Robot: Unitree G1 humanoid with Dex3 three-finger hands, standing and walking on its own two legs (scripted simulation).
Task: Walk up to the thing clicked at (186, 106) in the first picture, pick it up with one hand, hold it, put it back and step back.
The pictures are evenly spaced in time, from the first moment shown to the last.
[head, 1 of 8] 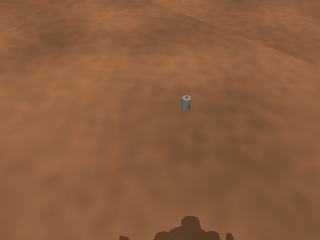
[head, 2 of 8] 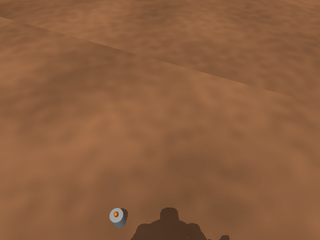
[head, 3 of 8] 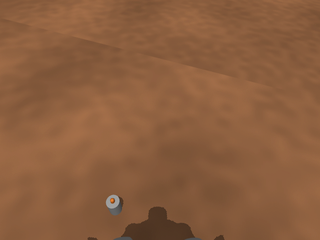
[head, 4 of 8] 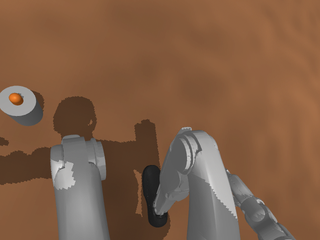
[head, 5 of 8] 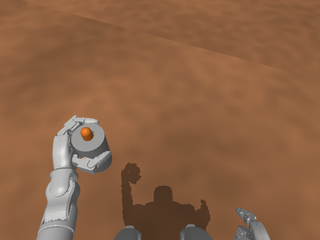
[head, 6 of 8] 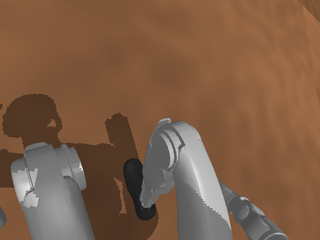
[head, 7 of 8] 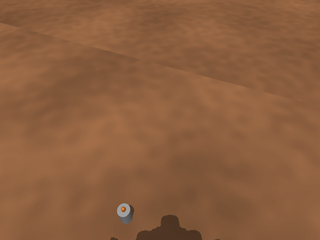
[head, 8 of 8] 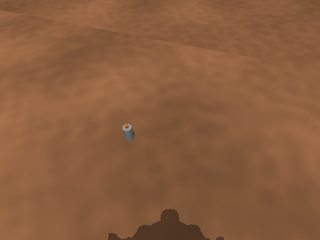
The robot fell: no
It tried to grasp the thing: yes
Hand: left
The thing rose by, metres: 0.70
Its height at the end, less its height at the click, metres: +0.00
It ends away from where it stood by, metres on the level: 0.01
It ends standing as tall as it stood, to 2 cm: yes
